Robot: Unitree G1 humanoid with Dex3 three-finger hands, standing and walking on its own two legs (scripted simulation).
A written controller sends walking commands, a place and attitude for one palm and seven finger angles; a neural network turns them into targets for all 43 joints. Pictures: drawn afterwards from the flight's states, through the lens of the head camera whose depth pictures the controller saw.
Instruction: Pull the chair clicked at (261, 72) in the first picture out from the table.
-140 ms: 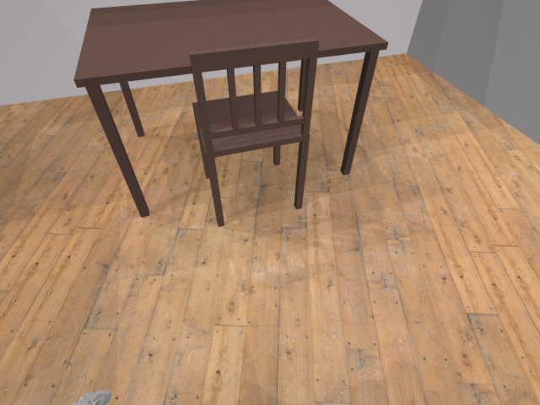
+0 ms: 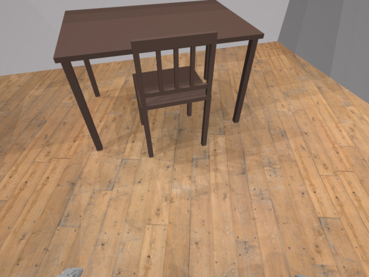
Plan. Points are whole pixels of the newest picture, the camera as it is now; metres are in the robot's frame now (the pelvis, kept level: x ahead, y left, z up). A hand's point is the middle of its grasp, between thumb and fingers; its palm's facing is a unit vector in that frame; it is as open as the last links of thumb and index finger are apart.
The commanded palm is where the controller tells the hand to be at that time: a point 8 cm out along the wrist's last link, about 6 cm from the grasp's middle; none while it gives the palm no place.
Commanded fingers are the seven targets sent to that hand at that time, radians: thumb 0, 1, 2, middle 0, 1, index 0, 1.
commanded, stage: stand and wait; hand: left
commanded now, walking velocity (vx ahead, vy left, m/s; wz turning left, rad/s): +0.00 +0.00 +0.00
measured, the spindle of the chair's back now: (176, 69) +1.13 +0.11 -0.11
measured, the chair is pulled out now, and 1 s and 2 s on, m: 0.00 0.00 0.00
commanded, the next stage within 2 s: look at it before walking up in 0.68 s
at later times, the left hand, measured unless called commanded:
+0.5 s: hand out of the picture +0.05 +0.24 -0.15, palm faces -0.04 -0.94 -0.34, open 7.3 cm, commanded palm none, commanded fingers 0.00 0.90 0.90 -0.20 -0.30 -0.20 -0.30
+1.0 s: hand out of the picture +0.06 +0.24 -0.15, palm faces -0.04 -0.94 -0.33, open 7.3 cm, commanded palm none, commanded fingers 0.00 0.90 0.90 -0.20 -0.30 -0.20 -0.30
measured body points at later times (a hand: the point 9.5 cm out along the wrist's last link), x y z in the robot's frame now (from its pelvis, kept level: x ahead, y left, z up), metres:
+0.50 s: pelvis -0.02 -0.01 +0.01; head -0.02 -0.01 +0.46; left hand +0.05 +0.29 -0.13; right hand +0.04 -0.31 -0.13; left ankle +0.00 +0.12 -0.74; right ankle +0.00 -0.13 -0.74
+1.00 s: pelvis -0.01 -0.01 +0.01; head -0.02 -0.01 +0.46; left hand +0.07 +0.29 -0.12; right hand +0.06 -0.30 -0.13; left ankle +0.00 +0.12 -0.74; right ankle +0.00 -0.13 -0.74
